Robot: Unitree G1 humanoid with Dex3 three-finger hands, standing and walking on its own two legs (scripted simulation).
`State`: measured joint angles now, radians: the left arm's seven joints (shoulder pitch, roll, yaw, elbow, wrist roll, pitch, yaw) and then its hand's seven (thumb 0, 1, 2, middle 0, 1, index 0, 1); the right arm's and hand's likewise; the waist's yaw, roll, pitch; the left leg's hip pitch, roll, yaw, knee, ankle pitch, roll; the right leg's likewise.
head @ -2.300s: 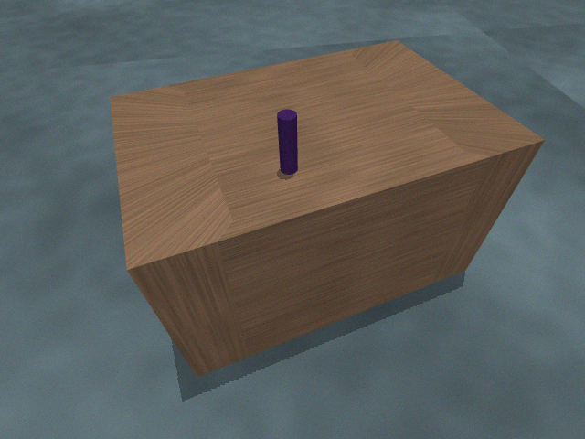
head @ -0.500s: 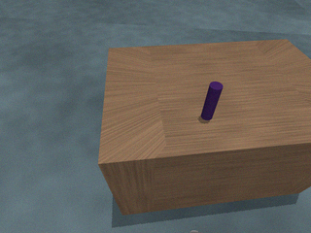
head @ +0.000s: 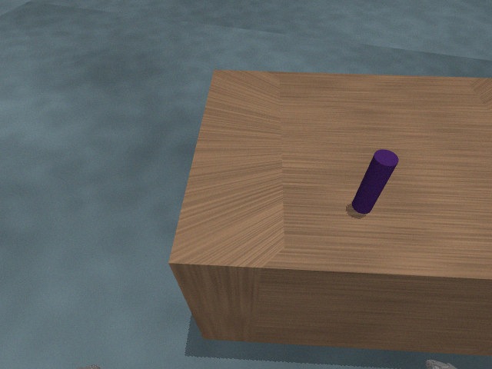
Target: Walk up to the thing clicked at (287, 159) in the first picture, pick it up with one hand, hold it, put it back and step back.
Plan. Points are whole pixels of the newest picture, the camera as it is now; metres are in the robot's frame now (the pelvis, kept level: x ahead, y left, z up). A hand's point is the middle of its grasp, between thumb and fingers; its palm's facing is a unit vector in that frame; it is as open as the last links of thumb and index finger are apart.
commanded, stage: walk up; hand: right
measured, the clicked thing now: (372, 184) +0.49 -0.23 -0.02
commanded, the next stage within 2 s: stand in 0.90 s
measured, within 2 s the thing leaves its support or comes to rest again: neither
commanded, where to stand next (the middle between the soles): +0.02 -0.01 m, yaw -2 degrees
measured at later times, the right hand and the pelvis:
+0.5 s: hand out of the picture +0.09 -0.25 -0.13, palm faces -0.07 +0.93 -0.35, open 7.3 cm; pelvis -0.01 +0.00 +0.02, yaw +2 degrees
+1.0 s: hand out of the picture +0.09 -0.26 -0.13, palm faces -0.08 +0.93 -0.35, open 7.3 cm; pelvis +0.00 -0.01 +0.03, yaw +2 degrees
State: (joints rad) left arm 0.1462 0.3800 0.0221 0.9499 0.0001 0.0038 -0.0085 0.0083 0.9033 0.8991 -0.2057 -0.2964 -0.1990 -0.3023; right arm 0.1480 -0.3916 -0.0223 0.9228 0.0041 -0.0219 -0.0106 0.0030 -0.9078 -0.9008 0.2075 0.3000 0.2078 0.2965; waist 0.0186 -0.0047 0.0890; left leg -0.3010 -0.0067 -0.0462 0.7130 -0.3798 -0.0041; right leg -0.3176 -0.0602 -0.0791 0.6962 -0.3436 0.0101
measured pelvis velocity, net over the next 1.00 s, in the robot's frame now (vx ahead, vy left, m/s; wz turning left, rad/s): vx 0.00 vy -0.01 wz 0.03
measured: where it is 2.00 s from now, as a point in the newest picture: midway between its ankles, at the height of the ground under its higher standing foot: outside the picture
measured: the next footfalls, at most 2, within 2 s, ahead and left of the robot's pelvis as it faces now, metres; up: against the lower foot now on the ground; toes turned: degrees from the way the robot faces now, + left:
none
